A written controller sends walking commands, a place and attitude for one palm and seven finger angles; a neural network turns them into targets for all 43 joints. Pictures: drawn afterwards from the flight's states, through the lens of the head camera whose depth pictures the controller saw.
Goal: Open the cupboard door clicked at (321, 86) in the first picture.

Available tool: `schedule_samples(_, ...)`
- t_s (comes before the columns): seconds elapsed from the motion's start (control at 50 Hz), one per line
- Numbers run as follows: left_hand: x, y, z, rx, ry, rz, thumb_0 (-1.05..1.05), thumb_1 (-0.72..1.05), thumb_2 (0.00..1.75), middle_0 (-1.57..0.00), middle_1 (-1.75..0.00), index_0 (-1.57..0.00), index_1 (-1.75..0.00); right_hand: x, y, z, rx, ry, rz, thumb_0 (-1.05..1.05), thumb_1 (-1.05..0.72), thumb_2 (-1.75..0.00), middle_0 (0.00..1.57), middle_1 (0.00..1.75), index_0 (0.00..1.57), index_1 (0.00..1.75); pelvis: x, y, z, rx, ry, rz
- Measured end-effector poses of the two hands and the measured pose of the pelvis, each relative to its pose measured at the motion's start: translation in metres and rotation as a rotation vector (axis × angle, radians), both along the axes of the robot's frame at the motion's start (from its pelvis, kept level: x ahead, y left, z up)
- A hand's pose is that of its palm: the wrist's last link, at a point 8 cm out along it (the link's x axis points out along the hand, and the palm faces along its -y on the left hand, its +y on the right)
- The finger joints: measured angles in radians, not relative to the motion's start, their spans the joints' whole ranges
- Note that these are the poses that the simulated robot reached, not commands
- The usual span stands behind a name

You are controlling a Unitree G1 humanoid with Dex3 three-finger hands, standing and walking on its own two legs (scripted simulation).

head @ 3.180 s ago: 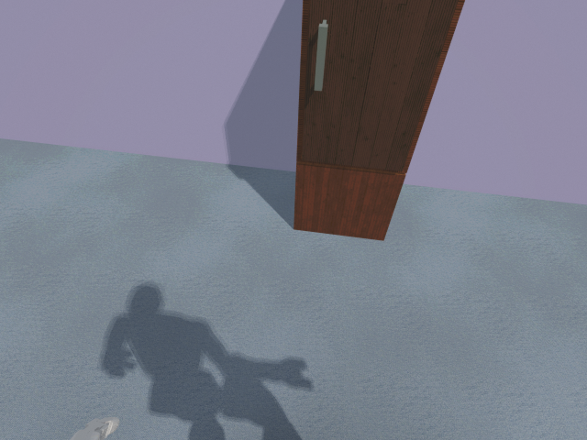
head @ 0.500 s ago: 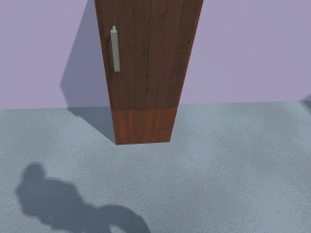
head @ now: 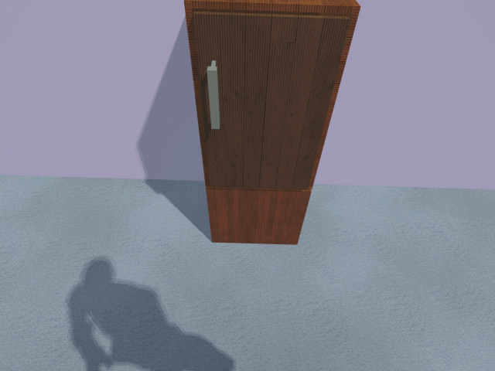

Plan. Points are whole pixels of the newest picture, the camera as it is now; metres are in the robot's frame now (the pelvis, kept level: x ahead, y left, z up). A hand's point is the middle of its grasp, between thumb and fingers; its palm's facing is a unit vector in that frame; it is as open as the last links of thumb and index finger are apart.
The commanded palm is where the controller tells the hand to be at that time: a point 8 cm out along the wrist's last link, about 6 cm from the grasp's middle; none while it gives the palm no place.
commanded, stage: take the last steps up to it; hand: left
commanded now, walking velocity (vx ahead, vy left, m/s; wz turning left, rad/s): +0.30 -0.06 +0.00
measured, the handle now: (214, 95) +0.78 +0.14 +0.05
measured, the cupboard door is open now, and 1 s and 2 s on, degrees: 0 0 0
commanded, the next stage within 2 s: come to a stop and stand still in 0.56 s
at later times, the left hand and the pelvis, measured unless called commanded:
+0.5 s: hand (145, 354) +0.19 +0.21 -0.18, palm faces +0.00 -0.99 -0.16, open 7.4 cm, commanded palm none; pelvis +0.14 +0.03 +0.00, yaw -2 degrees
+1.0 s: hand (182, 289) +0.33 +0.17 -0.18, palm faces +0.05 -0.98 -0.21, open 7.3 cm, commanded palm none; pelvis +0.25 -0.01 -0.01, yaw -1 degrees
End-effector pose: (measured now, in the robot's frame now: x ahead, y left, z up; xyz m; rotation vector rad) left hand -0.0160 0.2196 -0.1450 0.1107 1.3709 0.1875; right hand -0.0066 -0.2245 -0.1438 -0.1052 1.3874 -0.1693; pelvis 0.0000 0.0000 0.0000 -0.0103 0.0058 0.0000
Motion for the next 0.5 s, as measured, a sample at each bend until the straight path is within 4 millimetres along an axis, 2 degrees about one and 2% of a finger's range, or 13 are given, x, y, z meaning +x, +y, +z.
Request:
schedule_samples(0.08, -0.027, -0.001, -0.006, -0.043, 0.085, 0.055, 0.01, 0.91, 0.9, -0.2, -0.29, -0.2, -0.3, 0.035, 0.002, 0.005, -0.036, -0.018, 0.053, 0.0, -0.9, -0.9, 0.2, 0.3, 0.19, 0.3, 0.014, 0.012, -0.002, -0.01, 0.009, 0.023)
schedule_samples(0.16, -0.048, 0.007, -0.017, -0.092, 0.193, 0.103, 0.01, 0.91, 0.9, -0.2, -0.29, -0.2, -0.3, 0.079, 0.016, 0.004, -0.075, -0.075, 0.101, 0.0, -0.91, -0.9, 0.2, 0.3, 0.19, 0.3, 0.034, 0.031, -0.012, -0.017, 0.012, 0.03)
schedule_samples(0.2, -0.049, 0.013, -0.019, -0.109, 0.248, 0.094, 0.01, 0.91, 0.9, -0.2, -0.29, -0.2, -0.3, 0.096, 0.026, 0.005, -0.084, -0.114, 0.093, 0.0, -0.91, -0.9, 0.2, 0.3, 0.19, 0.3, 0.044, 0.039, -0.014, -0.004, 0.007, 0.009)
schedule_samples(0.24, -0.036, 0.021, -0.017, -0.114, 0.277, 0.061, 0.01, 0.91, 0.9, -0.2, -0.29, -0.2, -0.3, 0.103, 0.034, 0.01, -0.085, -0.141, 0.067, 0.0, -0.91, -0.9, 0.2, 0.3, 0.19, 0.3, 0.055, 0.043, -0.01, -0.007, -0.001, -0.01)
schedule_samples(0.3, 0.005, 0.036, -0.013, -0.1, 0.238, 0.024, 0.01, 0.91, 0.9, -0.2, -0.29, -0.2, -0.3, 0.1, 0.039, 0.016, -0.096, -0.12, 0.025, 0.0, -0.92, -0.9, 0.2, 0.3, 0.2, 0.3, 0.073, 0.046, -0.003, -0.013, -0.009, -0.01)
schedule_samples(0.38, 0.081, 0.05, -0.011, -0.065, 0.104, -0.008, 0.01, 0.91, 0.9, -0.2, -0.29, -0.19, -0.3, 0.083, 0.045, 0.017, -0.075, -0.018, -0.01, 0.0, -0.92, -0.9, 0.2, 0.3, 0.2, 0.3, 0.097, 0.044, 0.002, -0.01, -0.015, -0.015)
schedule_samples(0.44, 0.142, 0.051, -0.009, -0.042, 0.009, -0.041, 0.01, 0.91, 0.9, -0.2, -0.29, -0.19, -0.3, 0.071, 0.05, 0.013, -0.046, 0.064, -0.044, 0.0, -0.92, -0.9, 0.2, 0.3, 0.2, 0.3, 0.117, 0.039, 0.001, -0.001, -0.018, -0.024)
schedule_samples(0.5, 0.204, 0.044, -0.007, -0.023, -0.068, -0.087, 0.01, 0.91, 0.9, -0.2, -0.29, -0.19, -0.3, 0.064, 0.051, 0.006, -0.013, 0.136, -0.085, 0.0, -0.91, -0.9, 0.2, 0.3, 0.2, 0.3, 0.139, 0.03, -0.004, 0.011, -0.021, -0.033)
